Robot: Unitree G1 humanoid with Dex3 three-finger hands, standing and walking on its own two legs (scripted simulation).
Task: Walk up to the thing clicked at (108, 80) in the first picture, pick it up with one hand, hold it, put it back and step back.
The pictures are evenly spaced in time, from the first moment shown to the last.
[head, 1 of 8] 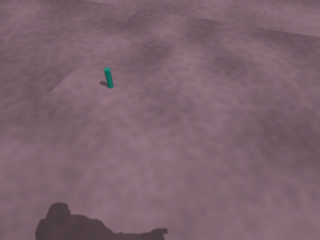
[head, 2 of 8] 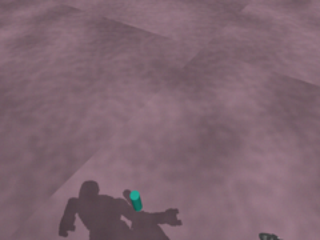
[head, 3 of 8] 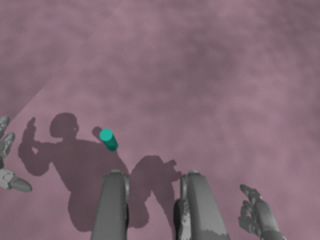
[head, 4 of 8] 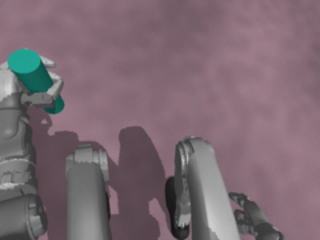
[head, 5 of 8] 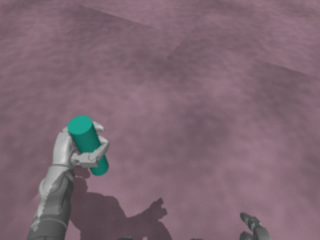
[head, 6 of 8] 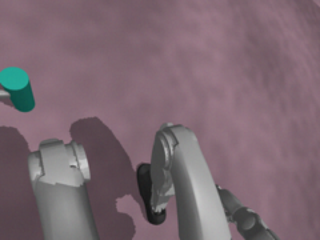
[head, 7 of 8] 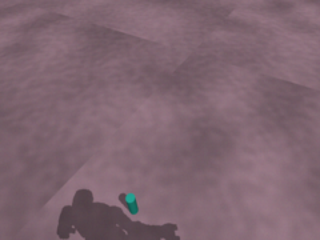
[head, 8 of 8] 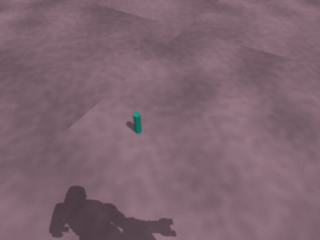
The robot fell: no
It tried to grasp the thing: yes
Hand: left
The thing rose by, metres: 0.67
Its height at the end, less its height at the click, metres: +0.00
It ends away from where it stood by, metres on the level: 0.02
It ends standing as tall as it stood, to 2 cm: yes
